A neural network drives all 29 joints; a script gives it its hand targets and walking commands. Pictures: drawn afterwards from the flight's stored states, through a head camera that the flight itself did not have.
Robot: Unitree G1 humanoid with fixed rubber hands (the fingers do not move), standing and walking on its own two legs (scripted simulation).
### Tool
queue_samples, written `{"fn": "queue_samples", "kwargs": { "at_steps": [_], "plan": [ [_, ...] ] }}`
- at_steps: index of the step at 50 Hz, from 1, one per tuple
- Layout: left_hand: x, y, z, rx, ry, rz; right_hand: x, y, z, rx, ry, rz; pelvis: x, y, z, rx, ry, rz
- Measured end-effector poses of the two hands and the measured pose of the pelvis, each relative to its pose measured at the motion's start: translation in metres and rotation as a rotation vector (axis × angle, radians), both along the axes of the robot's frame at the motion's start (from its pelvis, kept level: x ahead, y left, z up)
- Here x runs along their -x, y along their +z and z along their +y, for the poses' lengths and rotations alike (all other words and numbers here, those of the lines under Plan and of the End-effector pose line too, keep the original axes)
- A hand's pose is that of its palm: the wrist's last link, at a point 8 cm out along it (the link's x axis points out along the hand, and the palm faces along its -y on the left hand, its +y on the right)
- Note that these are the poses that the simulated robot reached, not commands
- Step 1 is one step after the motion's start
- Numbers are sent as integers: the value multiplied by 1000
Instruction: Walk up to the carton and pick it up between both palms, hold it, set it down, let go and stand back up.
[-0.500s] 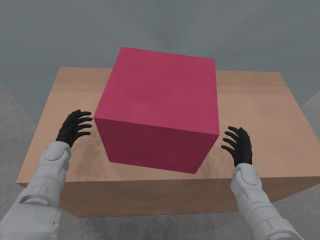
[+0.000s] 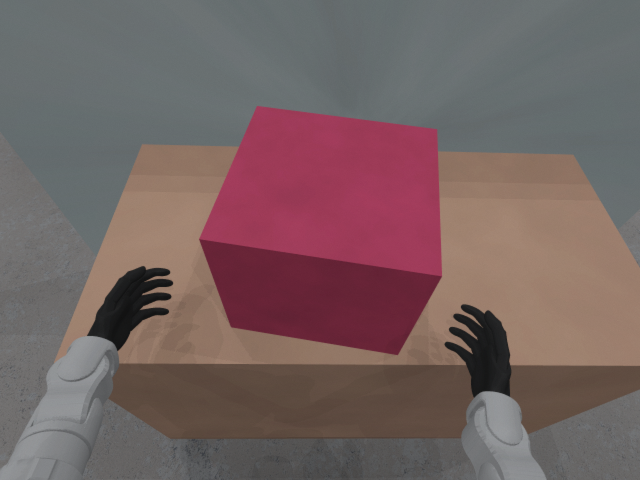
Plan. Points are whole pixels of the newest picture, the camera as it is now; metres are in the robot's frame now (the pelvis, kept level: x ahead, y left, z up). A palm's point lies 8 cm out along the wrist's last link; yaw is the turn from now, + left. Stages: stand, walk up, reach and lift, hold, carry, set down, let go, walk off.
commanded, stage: set down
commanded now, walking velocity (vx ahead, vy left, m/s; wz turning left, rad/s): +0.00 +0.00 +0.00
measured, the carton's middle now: (328, 233) +0.49 +0.01 -0.01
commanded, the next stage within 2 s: none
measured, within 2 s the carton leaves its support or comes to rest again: neither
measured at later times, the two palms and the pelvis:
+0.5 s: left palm (70, 396) +0.24 +0.30 +0.01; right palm (494, 431) +0.21 -0.17 -0.01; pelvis +0.00 +0.00 +0.00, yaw +0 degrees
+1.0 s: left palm (58, 447) +0.19 +0.30 +0.00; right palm (500, 456) +0.18 -0.17 -0.01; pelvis +0.01 +0.00 +0.00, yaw +0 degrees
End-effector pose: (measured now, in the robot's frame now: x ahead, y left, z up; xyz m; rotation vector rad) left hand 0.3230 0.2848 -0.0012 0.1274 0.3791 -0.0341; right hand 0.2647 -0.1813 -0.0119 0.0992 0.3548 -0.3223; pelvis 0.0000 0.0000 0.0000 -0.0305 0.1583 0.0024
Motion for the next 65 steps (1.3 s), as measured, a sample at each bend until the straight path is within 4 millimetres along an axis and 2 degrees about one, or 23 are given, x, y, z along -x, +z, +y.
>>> {"fn": "queue_samples", "kwargs": {
  "at_steps": [10, 19, 24, 36, 43, 47, 55, 65],
  "plan": [
    [26, 9, 8, -18, 2, -9, 20, 1, 5, -19, -2, 0, 0, 1, -1, -2, 1, -66],
    [64, 9, 19, -29, 16, 5, 42, 2, 10, -21, -3, 3, 2, 1, -1, -3, 1, -102],
    [83, 10, 17, -35, 1, 3, 56, 5, 10, -14, -6, 0, 4, 2, -1, -2, 2, -118],
    [116, 10, 15, -37, -8, 27, 87, 7, 12, -17, -20, 42, 3, 2, -1, -3, 2, -143],
    [134, 7, 14, -41, 5, 64, 92, 3, 12, -7, -6, 80, -1, 2, -2, -5, 2, -143],
    [137, 4, 14, -43, 16, 86, 89, 3, 11, -1, 10, 81, -4, 2, -3, -5, 2, -139],
    [131, 4, 11, -55, 23, 105, 77, 3, 7, 6, 55, 74, -10, 2, -6, -6, -1, -132],
    [128, 4, 1, -55, 26, 141, 76, -9, -5, 18, 91, 114, -15, 2, -12, -8, -4, -130]
  ]
}}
